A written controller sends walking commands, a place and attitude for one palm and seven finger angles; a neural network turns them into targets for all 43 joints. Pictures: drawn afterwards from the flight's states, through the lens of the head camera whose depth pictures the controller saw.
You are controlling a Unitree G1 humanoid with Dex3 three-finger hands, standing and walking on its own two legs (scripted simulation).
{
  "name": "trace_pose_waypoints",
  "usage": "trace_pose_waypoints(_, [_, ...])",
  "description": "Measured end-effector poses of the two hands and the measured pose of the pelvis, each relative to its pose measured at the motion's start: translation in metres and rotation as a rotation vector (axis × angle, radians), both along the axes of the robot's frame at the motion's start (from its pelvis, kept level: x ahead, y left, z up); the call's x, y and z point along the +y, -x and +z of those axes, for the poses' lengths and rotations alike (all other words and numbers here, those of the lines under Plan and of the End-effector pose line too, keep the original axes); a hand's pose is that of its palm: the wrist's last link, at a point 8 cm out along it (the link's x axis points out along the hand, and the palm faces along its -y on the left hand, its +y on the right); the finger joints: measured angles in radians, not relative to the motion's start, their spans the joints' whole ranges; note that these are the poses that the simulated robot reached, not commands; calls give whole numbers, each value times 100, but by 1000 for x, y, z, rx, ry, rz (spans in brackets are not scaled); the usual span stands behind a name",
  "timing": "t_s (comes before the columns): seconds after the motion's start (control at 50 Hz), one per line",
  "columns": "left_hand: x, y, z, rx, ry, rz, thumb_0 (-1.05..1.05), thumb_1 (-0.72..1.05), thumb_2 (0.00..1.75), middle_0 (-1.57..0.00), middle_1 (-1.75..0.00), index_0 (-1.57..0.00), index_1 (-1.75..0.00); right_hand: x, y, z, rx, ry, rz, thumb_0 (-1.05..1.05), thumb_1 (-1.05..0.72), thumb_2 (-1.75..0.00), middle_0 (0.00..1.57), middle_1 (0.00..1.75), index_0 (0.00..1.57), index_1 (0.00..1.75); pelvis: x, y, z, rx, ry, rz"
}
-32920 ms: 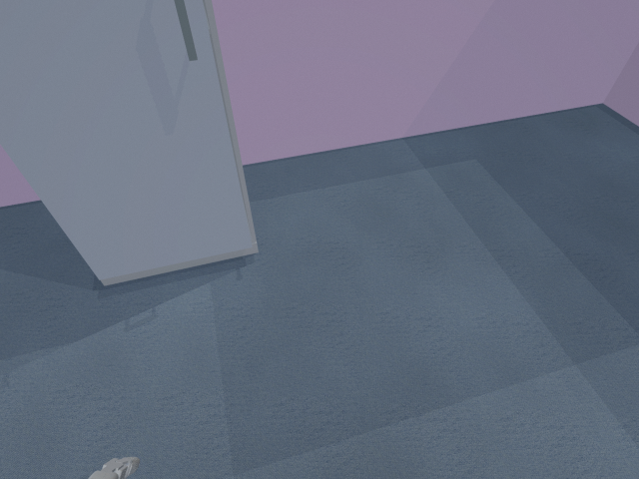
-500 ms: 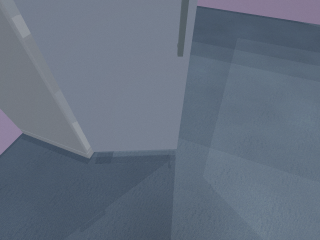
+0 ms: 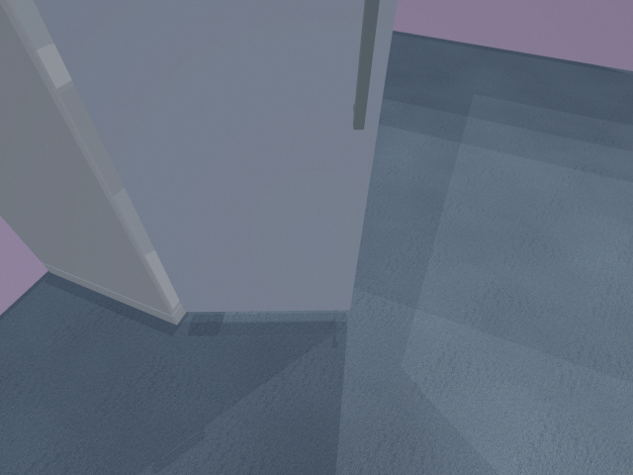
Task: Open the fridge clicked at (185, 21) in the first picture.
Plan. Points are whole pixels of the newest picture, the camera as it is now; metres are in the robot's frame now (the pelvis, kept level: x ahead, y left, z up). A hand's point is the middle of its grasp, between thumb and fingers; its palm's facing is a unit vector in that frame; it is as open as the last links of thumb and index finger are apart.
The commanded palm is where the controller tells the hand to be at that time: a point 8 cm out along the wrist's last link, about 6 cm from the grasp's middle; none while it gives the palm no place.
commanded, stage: let the arm hang, fingers relaxed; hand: right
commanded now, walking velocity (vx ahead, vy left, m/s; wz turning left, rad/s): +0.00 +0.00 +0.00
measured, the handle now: (363, 56) +0.70 -0.02 +0.20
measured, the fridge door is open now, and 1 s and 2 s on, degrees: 67 67 67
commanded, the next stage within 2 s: look to check the result in 0.02 s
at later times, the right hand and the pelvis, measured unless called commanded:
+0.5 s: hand out of the picture +0.03 -0.18 -0.18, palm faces +0.01 +0.98 -0.19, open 7.4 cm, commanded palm none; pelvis +0.02 +0.00 +0.00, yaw +0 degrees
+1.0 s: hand out of the picture +0.04 -0.17 -0.18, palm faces +0.01 +0.98 -0.19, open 7.4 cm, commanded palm none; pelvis +0.03 +0.01 +0.00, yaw +0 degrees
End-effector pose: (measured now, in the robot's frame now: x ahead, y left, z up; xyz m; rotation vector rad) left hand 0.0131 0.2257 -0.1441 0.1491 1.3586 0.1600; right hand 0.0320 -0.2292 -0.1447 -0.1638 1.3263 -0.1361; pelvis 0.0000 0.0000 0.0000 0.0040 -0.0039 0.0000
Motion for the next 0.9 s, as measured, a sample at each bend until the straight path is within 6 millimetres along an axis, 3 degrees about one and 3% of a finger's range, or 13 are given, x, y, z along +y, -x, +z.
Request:
trace_pose_waypoints(0.36, [4, -17, 2, 14, -5, -14, 0, 91, 90, -20, -29, -20, -30, 0, 10, 0, 71, 2, -13, 1, -91, -90, 20, 30, 20, 30, 2, -13, 2, -4, 0, 2])
trace_pose_waypoints(0.9, [3, -18, 2, 37, -3, -2, 0, 91, 90, -20, -29, -20, -30, 9, -5, -1, 58, -13, -11, 1, -91, -90, 20, 30, 20, 30, 6, -26, 3, -6, 2, 4])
